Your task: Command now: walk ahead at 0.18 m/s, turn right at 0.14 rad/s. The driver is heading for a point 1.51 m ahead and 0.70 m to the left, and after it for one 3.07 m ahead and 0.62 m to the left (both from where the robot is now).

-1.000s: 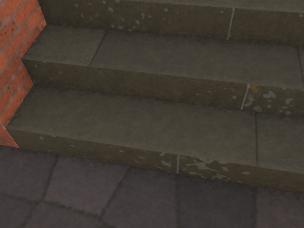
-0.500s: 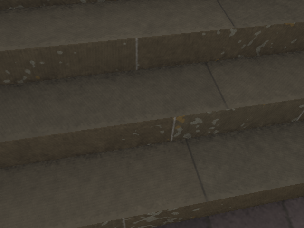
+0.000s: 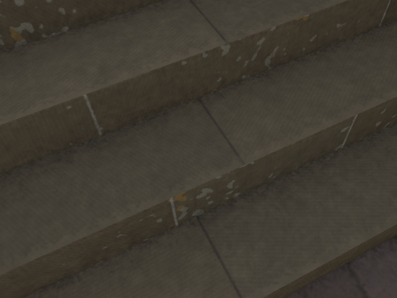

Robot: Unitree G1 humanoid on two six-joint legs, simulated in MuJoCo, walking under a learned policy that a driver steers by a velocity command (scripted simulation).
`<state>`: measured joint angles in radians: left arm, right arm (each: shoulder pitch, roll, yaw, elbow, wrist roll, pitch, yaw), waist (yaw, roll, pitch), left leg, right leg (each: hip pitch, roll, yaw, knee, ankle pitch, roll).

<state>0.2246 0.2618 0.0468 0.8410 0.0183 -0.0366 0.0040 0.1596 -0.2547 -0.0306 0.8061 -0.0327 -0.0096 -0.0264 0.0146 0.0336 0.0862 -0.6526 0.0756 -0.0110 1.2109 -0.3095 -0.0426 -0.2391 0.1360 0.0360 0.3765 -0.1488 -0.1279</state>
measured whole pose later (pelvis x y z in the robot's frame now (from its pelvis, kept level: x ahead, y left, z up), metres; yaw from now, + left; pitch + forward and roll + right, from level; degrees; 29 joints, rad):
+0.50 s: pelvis +0.02 +0.01 +0.00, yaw +13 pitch +1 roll -1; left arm 0.16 0.25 0.05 0.82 0.02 0.04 0.05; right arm 0.27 -0.25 -0.07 0.86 -0.03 0.03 -0.05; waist -0.02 -0.01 0.06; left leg -0.29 -0.06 -0.11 0.48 -0.21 0.04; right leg -0.43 0.04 0.03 1.00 -0.47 0.06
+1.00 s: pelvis -0.03 -0.07 +0.00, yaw +31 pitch +0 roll +1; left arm 0.22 0.23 0.04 0.77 0.03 0.00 0.05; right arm 0.20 -0.29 -0.09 0.81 -0.02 0.09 0.03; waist 0.00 0.05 0.06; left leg -0.38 -0.02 -0.03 1.00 -0.44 -0.06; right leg -0.20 -0.02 -0.17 0.42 -0.22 -0.07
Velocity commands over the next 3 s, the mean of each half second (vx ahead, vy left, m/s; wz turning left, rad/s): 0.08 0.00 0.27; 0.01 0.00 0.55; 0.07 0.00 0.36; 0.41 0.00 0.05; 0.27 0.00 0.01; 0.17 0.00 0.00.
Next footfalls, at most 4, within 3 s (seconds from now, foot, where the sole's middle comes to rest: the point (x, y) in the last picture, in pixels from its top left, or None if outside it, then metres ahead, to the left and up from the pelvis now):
0.22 left None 0.06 0.11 -0.78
0.66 right None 0.05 -0.11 -0.78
1.18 left None -0.11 0.02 -0.78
1.68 right None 0.05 -0.09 -0.78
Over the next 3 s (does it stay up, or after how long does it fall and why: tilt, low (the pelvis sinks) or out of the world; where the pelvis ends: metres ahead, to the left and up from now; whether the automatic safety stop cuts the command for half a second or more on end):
stays up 0.20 0.13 0.11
